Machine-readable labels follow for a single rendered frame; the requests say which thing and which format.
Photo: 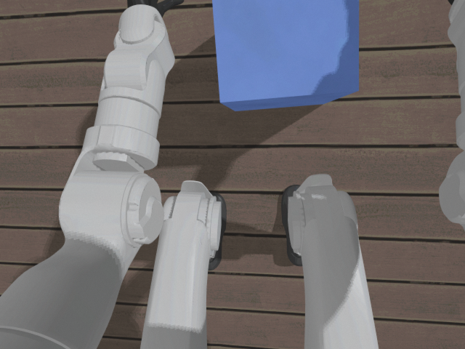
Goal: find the right robot forearm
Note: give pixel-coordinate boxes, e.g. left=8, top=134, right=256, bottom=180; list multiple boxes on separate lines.
left=448, top=0, right=465, bottom=151

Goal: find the left robot forearm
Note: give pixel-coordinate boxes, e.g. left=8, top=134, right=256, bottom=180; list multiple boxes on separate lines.
left=59, top=4, right=175, bottom=228

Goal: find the carton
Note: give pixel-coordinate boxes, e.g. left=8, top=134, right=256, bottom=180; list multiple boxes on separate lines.
left=212, top=0, right=359, bottom=111

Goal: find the robot left hand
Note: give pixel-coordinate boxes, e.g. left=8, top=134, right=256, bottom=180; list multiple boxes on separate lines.
left=127, top=0, right=184, bottom=17

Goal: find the robot right upper arm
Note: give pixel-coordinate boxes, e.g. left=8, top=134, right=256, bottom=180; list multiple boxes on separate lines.
left=439, top=151, right=465, bottom=231

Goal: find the left robot foot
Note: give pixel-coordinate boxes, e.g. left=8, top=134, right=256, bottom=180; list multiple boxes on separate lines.
left=208, top=192, right=227, bottom=270

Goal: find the robot left shin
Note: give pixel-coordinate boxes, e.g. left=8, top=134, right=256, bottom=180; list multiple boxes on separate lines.
left=163, top=180, right=216, bottom=259

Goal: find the robot left upper arm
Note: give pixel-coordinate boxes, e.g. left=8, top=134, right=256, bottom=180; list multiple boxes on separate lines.
left=0, top=170, right=164, bottom=349

